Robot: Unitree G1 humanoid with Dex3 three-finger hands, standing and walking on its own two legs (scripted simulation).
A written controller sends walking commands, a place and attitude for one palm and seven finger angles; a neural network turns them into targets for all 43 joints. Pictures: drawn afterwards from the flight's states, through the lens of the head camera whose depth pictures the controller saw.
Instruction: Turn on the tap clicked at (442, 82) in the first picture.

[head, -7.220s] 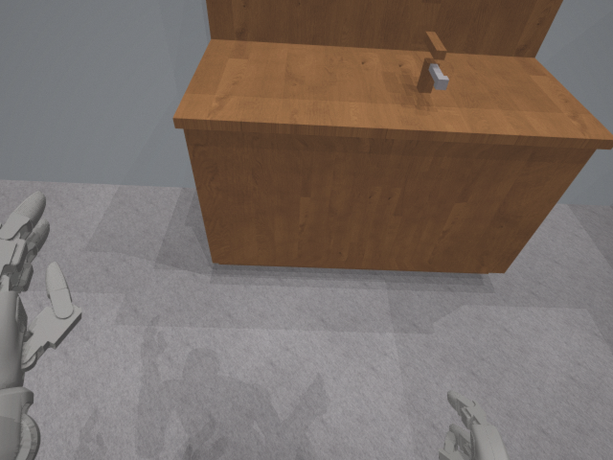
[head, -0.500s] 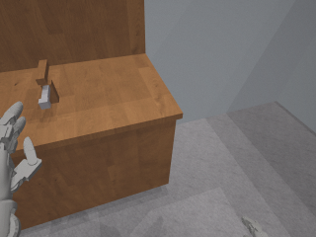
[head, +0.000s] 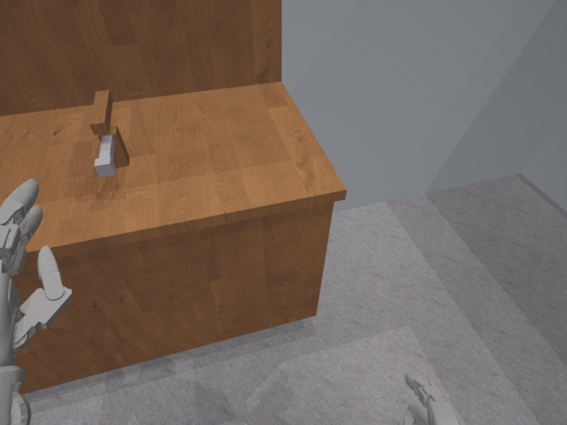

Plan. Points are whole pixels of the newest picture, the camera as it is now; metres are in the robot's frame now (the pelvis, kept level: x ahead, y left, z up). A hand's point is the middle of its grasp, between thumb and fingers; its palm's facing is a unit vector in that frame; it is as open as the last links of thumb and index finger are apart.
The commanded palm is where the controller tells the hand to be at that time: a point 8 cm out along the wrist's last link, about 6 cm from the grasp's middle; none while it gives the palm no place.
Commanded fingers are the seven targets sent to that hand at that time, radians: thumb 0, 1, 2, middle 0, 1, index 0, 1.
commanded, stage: come to a stop and stand still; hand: left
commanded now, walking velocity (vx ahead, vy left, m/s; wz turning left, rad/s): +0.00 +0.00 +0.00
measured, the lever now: (105, 166) +0.53 +0.40 +0.05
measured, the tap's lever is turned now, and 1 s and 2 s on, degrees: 0 0 0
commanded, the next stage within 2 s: look again from close up in 0.08 s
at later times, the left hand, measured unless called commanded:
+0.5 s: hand (79, 256) +0.25 +0.27 +0.16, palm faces +0.29 -0.88 -0.39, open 7.4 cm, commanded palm +0.20 +0.31 +0.19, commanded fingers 0.00 0.90 0.90 -0.20 -0.30 -0.20 -0.30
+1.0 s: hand (94, 205) +0.33 +0.28 +0.16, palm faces +0.42 -0.82 -0.38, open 7.4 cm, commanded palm +0.27 +0.31 +0.19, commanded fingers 0.00 0.90 0.90 -0.20 -0.30 -0.20 -0.30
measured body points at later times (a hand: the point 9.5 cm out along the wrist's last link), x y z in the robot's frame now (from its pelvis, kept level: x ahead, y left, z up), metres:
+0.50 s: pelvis +0.02 +0.04 +0.01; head +0.04 +0.05 +0.45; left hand +0.23 +0.31 +0.18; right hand +0.17 -0.20 -0.07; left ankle +0.08 +0.11 -0.73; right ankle +0.05 -0.10 -0.73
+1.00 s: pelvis +0.10 +0.03 -0.01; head +0.12 +0.03 +0.44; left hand +0.30 +0.32 +0.18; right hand +0.29 -0.19 -0.08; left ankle +0.08 +0.11 -0.73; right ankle +0.05 -0.10 -0.73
